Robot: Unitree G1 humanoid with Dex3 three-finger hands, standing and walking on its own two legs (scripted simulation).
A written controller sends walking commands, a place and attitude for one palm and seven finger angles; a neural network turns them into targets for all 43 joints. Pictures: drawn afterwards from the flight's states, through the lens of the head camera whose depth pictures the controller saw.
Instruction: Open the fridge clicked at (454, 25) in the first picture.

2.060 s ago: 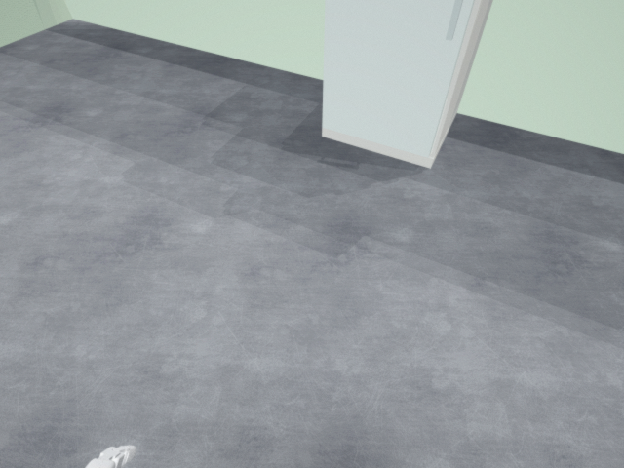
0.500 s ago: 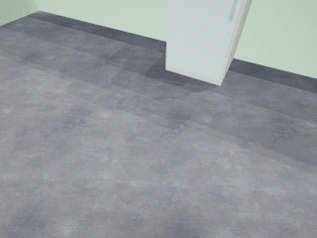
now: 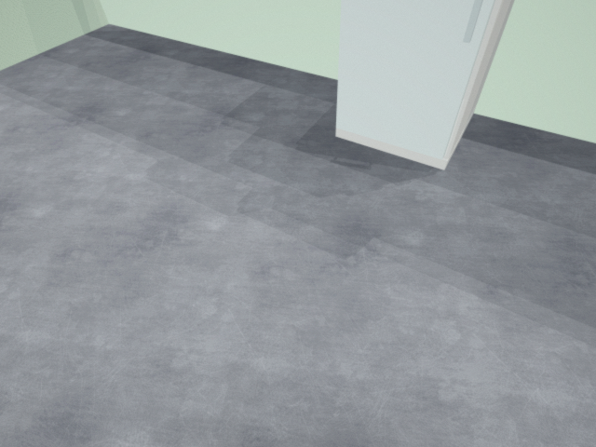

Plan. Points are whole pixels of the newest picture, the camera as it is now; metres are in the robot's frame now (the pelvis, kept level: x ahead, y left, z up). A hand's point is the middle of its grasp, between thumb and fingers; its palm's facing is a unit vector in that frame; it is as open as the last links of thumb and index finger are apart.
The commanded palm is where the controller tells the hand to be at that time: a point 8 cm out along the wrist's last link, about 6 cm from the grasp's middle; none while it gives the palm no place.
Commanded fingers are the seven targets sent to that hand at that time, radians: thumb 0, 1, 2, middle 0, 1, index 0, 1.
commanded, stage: walk to a spot facing it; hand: right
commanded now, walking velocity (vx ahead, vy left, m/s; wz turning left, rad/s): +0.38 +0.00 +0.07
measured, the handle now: out of the picture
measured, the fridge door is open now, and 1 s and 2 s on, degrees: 0 0 0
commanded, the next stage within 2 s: turn to face it in 1.72 s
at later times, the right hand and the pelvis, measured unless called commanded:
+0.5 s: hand (413, 392) +0.26 -0.16 -0.18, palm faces +0.03 +0.98 -0.18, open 7.2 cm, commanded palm none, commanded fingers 0.00 -0.90 -0.90 0.20 0.30 0.20 0.30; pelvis +0.21 +0.02 +0.00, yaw +0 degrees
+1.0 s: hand (393, 252) +0.54 -0.15 -0.17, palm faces -0.06 +0.98 -0.18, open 7.4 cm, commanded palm none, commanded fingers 0.00 -0.90 -0.90 0.20 0.30 0.20 0.30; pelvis +0.46 +0.02 +0.00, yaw +3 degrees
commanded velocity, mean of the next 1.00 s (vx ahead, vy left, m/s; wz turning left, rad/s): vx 0.38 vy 0.00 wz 0.04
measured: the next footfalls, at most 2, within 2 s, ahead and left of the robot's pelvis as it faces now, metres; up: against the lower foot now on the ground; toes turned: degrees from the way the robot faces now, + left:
left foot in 0.24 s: +0.24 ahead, +0.15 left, +0.00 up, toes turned +9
right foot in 0.58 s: +0.37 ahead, -0.11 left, +0.00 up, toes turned -12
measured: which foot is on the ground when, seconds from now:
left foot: up 0.00-0.22, down 0.24-0.60, up 0.62-1.00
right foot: down 0.00-0.24, up 0.26-0.56, down 0.58-1.00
